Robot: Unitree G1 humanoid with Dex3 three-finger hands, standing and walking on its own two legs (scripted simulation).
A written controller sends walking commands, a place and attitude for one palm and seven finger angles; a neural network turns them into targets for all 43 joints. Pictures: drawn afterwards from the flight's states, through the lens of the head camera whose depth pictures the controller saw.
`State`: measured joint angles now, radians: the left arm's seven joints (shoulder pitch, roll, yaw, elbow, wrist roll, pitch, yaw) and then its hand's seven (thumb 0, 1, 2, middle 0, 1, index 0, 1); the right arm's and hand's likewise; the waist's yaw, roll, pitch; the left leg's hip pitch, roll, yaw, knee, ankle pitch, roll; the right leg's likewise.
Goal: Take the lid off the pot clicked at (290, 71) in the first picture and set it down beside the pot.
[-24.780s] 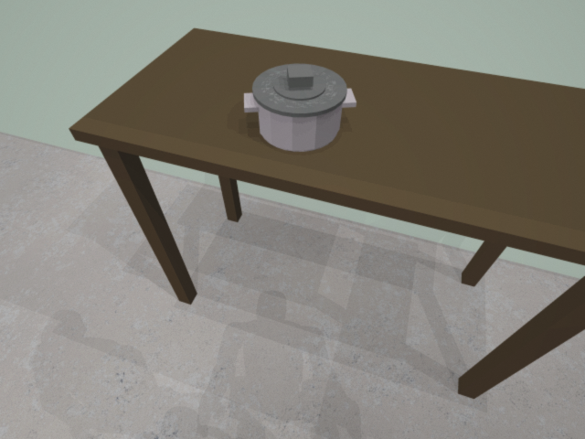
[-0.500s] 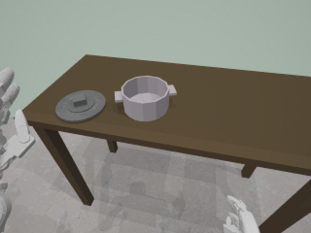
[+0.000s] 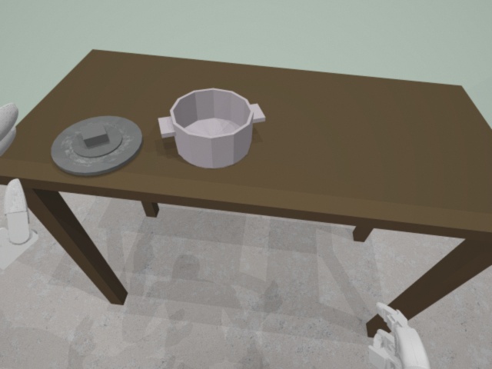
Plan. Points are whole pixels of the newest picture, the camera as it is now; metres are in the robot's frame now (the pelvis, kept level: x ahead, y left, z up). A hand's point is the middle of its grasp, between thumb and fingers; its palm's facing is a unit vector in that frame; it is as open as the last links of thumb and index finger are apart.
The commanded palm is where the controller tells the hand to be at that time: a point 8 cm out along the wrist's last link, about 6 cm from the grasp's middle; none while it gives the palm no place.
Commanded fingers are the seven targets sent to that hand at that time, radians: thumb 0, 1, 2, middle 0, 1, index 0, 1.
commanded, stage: step back with the hand held close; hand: left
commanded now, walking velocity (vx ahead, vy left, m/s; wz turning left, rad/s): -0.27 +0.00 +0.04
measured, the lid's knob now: (94, 134) +0.53 +0.34 +0.06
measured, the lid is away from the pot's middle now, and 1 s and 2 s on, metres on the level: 0.24 0.24 0.24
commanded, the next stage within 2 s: stop stepping back and stand still in 1.18 s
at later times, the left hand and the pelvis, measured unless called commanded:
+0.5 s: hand out of the picture +0.13 +0.23 +0.24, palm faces +0.46 -0.77 -0.45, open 7.4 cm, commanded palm +0.06 +0.29 +0.25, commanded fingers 0.00 0.90 0.90 -0.20 -0.30 -0.20 -0.30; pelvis -0.06 +0.00 -0.01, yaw +1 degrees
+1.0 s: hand out of the picture +0.07 +0.26 +0.26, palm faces +0.49 -0.80 -0.36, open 7.4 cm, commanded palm +0.01 +0.30 +0.25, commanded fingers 0.00 0.90 0.90 -0.20 -0.30 -0.20 -0.30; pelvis -0.12 +0.02 +0.00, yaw +0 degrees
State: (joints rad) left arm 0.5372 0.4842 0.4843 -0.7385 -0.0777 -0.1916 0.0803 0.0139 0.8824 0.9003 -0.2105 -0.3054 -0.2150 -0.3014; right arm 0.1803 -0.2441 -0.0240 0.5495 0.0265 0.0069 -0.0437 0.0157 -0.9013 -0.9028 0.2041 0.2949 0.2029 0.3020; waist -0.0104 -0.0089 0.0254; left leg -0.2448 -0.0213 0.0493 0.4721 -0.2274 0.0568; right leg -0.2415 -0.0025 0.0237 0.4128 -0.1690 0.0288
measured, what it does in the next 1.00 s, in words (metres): walks backwards: right foot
